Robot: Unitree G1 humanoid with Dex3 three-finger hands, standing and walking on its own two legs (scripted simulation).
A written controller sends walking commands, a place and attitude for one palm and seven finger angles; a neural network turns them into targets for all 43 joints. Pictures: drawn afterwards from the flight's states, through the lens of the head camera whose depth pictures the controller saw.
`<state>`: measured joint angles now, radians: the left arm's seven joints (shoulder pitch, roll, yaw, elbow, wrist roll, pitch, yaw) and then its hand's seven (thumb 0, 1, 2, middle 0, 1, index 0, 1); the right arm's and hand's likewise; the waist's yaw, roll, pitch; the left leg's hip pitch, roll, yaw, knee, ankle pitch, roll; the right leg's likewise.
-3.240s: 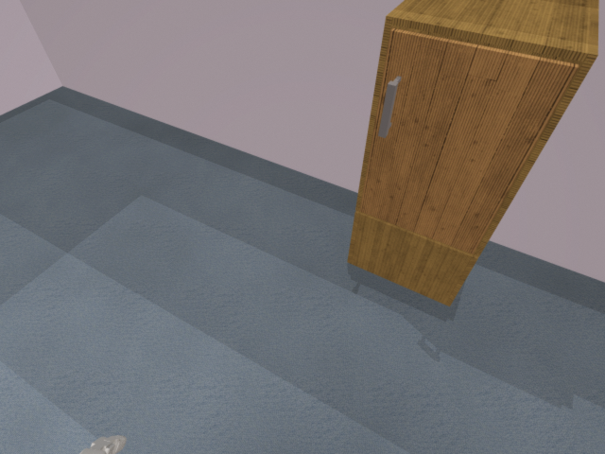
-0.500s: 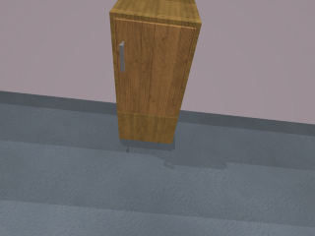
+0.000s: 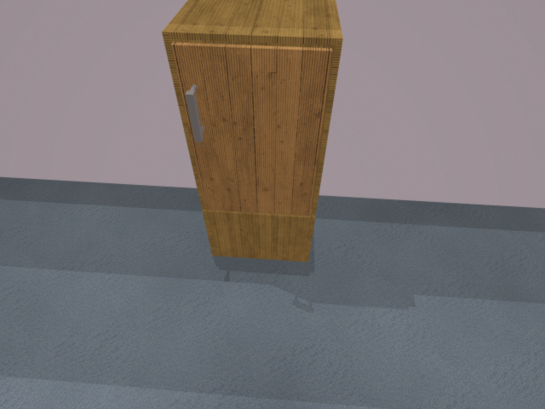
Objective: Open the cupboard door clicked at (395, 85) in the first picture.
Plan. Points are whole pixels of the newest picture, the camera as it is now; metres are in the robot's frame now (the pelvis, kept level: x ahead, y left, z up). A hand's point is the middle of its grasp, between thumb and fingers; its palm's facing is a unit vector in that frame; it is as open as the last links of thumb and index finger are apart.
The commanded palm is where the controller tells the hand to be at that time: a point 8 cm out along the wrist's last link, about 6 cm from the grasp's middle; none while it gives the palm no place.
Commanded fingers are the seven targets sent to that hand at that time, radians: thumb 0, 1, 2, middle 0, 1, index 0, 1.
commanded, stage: take the last steps up to it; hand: left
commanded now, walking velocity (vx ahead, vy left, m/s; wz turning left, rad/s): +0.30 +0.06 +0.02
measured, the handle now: (196, 113) +0.83 +0.24 -0.01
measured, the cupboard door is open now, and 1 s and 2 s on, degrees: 0 0 0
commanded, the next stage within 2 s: come to a stop and stand still in 0.48 s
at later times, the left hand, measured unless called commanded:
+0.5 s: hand (129, 394) +0.19 +0.26 -0.18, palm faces +0.03 -0.99 -0.15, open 7.4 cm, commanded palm none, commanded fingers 0.00 0.90 0.90 -0.20 -0.30 -0.20 -0.30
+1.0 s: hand (160, 307) +0.35 +0.25 -0.17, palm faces +0.01 -0.98 -0.22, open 7.3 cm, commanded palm none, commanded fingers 0.00 0.90 0.90 -0.20 -0.30 -0.20 -0.30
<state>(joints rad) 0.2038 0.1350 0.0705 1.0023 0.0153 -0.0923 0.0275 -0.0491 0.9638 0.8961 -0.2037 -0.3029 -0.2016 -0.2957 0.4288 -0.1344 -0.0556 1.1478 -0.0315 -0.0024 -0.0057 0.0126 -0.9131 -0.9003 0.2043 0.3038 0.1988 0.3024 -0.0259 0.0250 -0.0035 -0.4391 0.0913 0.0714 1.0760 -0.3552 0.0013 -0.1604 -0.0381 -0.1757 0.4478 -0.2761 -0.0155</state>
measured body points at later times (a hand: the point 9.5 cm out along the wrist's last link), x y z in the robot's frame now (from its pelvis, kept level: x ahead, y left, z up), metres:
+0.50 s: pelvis +0.19 +0.09 +0.00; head +0.21 +0.11 +0.45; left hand +0.19 +0.32 -0.17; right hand +0.22 -0.15 -0.14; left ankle +0.19 +0.16 -0.74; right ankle +0.18 -0.05 -0.65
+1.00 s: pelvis +0.24 +0.08 -0.01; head +0.28 +0.07 +0.44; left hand +0.35 +0.30 -0.16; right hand +0.26 -0.14 -0.18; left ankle +0.21 +0.21 -0.70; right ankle +0.34 -0.05 -0.74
